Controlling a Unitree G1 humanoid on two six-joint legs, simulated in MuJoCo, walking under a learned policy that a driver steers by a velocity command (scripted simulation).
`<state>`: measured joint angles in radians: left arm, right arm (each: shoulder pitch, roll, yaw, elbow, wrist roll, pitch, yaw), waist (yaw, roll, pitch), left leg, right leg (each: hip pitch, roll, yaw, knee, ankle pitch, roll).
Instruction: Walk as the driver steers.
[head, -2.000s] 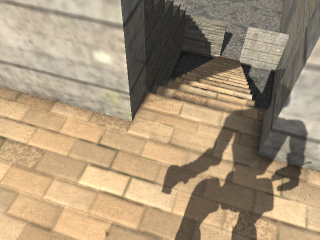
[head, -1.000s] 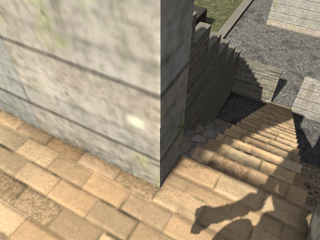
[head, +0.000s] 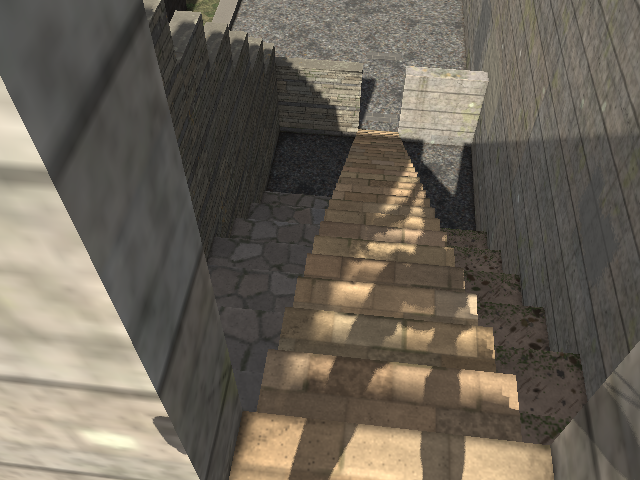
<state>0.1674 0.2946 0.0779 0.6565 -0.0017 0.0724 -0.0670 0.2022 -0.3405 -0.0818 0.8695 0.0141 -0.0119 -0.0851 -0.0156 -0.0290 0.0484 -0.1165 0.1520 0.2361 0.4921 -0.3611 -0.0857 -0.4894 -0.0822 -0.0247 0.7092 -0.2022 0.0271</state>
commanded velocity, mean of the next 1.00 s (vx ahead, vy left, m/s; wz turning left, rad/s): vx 0.17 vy -0.08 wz -0.38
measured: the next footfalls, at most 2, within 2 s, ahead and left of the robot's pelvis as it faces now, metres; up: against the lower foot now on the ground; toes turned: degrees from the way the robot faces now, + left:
right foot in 0.02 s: +0.11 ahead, -0.14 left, +0.00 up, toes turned -5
left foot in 0.62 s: +0.30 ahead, +0.07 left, +0.00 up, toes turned -23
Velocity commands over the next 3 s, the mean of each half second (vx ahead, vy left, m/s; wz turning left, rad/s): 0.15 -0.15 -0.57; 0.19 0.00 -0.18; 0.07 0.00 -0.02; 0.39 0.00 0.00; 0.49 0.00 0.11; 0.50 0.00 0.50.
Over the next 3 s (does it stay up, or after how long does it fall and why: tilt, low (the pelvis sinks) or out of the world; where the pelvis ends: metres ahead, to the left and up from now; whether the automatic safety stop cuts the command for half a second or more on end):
stays up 0.67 -0.15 -0.22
